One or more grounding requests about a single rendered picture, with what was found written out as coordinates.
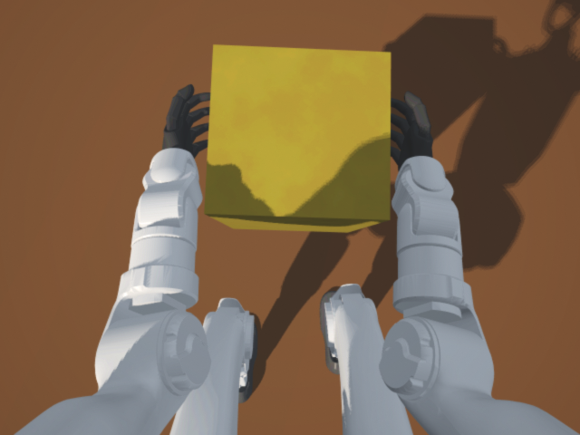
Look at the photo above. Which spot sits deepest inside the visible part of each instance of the robot right hand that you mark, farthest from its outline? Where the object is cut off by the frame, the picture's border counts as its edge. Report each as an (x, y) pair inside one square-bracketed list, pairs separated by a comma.
[(416, 139)]

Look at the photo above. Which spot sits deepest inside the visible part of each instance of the robot left upper arm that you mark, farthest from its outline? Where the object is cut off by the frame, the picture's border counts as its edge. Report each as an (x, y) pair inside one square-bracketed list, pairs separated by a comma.
[(146, 366)]

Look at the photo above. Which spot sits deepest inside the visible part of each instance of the right robot shin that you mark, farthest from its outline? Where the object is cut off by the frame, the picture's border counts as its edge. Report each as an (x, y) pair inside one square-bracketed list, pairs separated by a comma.
[(351, 289)]

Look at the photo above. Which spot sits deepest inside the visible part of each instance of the robot right forearm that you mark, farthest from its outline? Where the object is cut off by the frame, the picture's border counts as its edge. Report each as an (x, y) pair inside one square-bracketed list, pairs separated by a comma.
[(430, 280)]

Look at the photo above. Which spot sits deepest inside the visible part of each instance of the robot shin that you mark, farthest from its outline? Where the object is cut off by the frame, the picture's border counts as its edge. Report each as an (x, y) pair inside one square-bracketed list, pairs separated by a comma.
[(351, 289), (232, 302)]

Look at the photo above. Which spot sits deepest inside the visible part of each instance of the carton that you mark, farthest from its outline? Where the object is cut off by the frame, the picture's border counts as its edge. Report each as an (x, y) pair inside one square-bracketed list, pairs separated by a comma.
[(299, 139)]

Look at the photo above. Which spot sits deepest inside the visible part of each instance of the left robot shin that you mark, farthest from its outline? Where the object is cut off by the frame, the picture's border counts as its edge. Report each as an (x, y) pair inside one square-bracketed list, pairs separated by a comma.
[(232, 302)]

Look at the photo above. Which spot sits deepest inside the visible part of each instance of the robot left hand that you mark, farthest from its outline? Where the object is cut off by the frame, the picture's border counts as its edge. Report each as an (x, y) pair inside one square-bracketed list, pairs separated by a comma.
[(178, 132)]

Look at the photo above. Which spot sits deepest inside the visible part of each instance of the robot right upper arm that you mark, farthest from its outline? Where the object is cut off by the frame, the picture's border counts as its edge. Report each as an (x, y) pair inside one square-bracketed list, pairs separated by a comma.
[(444, 376)]

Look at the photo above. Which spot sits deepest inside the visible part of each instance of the robot left forearm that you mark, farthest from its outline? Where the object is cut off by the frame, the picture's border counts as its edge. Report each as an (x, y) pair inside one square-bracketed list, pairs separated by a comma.
[(161, 274)]

